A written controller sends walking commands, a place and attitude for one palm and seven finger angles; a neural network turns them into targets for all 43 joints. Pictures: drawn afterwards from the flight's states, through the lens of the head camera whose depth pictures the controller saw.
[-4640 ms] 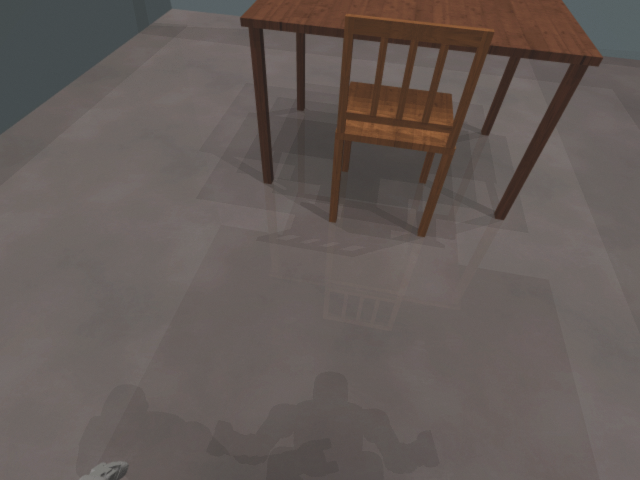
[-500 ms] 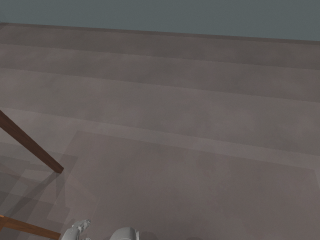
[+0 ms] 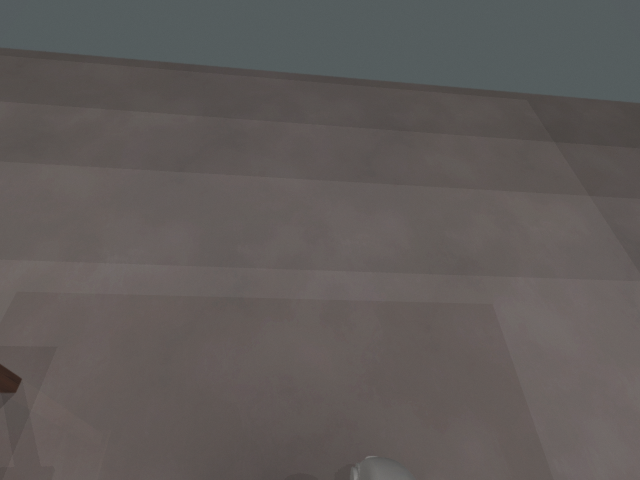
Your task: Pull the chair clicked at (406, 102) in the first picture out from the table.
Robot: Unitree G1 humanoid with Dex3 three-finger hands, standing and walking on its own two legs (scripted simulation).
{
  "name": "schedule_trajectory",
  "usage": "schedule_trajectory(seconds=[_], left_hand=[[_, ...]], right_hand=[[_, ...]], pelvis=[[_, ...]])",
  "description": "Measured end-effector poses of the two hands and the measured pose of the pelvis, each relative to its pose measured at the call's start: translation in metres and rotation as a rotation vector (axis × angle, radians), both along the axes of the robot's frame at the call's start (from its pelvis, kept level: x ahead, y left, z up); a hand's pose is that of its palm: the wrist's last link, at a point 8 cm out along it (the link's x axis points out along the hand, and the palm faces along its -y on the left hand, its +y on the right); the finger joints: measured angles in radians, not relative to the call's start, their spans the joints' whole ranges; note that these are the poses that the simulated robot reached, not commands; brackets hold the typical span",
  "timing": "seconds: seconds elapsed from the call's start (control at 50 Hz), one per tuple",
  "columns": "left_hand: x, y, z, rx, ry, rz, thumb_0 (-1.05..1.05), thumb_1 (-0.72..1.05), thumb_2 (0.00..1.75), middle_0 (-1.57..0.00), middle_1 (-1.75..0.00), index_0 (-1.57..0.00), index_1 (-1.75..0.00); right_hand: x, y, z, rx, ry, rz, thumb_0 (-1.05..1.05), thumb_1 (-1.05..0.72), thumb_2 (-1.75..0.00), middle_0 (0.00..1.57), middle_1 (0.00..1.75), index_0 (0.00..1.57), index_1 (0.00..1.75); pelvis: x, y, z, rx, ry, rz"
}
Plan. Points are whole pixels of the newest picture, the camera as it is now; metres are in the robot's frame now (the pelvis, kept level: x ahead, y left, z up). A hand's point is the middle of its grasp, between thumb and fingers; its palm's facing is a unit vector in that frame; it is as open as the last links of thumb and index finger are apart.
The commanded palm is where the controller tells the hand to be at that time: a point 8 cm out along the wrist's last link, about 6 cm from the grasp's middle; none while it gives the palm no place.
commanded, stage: walk to a spot facing it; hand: left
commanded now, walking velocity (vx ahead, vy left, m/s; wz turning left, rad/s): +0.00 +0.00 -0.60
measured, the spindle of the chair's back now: out of the picture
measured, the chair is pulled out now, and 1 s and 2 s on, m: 0.00 0.00 0.00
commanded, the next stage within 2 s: turn to face it in 0.70 s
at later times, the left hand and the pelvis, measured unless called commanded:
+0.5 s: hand out of the picture +0.13 +0.10 -0.15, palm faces -0.26 -0.94 -0.24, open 7.4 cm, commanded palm none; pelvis +0.02 -0.07 +0.00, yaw -17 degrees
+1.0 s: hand (252, 392) +0.27 +0.12 -0.19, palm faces -0.30 -0.94 -0.16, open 7.4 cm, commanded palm none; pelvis +0.19 -0.05 -0.01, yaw -20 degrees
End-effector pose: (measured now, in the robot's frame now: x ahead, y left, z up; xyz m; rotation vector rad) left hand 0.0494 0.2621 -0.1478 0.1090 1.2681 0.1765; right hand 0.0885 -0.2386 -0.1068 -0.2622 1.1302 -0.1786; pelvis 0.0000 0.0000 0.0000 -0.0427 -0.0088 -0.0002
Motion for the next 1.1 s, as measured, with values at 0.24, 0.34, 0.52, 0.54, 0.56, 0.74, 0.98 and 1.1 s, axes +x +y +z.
schedule_trajectory(seconds=[0.24, 0.34, 0.52, 0.54, 0.56, 0.74, 0.98, 1.1], left_hand=[[0.057, -0.041, 0.011, 0.040, -0.020, -0.224, 0.01, 0.91, 0.90, -0.19, -0.30, -0.20, -0.30], [0.095, -0.083, 0.015, 0.068, -0.122, -0.327, 0.01, 0.91, 0.90, -0.19, -0.30, -0.20, -0.30], [0.083, -0.116, 0.025, 0.050, -0.043, -0.356, 0.00, 0.90, 0.90, -0.20, -0.30, -0.20, -0.30], [0.080, -0.118, 0.023, 0.044, -0.023, -0.357, 0.00, 0.90, 0.90, -0.20, -0.30, -0.20, -0.30], [0.078, -0.119, 0.021, 0.037, -0.002, -0.357, 0.00, 0.90, 0.90, -0.20, -0.30, -0.20, -0.30], [0.074, -0.113, -0.006, -0.010, 0.189, -0.305, 0.00, 0.90, 0.90, -0.20, -0.30, -0.20, -0.30], [0.215, -0.095, -0.018, -0.012, 0.122, -0.372, 0.01, 0.91, 0.90, -0.19, -0.30, -0.20, -0.30], [0.289, -0.107, -0.002, -0.017, -0.064, -0.343, 0.00, 0.91, 0.90, -0.19, -0.30, -0.20, -0.30]], right_hand=[[-0.102, -0.028, -0.030, 0.076, 0.105, -0.254, 0.00, -0.91, -0.89, 0.20, 0.30, 0.21, 0.30], [-0.146, -0.055, -0.059, 0.114, 0.182, -0.347, 0.00, -0.91, -0.89, 0.20, 0.30, 0.21, 0.30], [-0.107, -0.088, -0.035, 0.114, 0.103, -0.384, 0.01, -0.91, -0.89, 0.20, 0.30, 0.20, 0.30], [-0.098, -0.091, -0.032, 0.111, 0.088, -0.385, 0.01, -0.91, -0.89, 0.20, 0.30, 0.20, 0.30], [-0.089, -0.092, -0.031, 0.108, 0.075, -0.384, 0.01, -0.91, -0.89, 0.20, 0.30, 0.20, 0.30], [0.022, -0.088, -0.027, 0.088, 0.005, -0.333, 0.01, -0.91, -0.89, 0.20, 0.30, 0.20, 0.30], [0.071, -0.047, -0.022, 0.048, 0.017, -0.423, -0.02, -0.95, -0.89, 0.20, 0.30, 0.21, 0.30], [0.050, -0.036, -0.023, 0.078, 0.173, -0.413, -0.01, -0.95, -0.89, 0.20, 0.30, 0.21, 0.30]], pelvis=[[-0.010, -0.020, -0.006, 0.022, 0.000, -0.177], [-0.007, -0.045, -0.021, 0.030, 0.002, -0.231], [0.028, -0.072, 0.000, 0.050, -0.015, -0.303], [0.033, -0.073, 0.001, 0.048, -0.015, -0.308], [0.038, -0.074, 0.001, 0.046, -0.015, -0.313], [0.106, -0.070, -0.009, 0.005, -0.013, -0.339], [0.185, -0.046, -0.009, 0.000, -0.028, -0.361], [0.200, -0.045, -0.003, 0.011, 0.002, -0.297]])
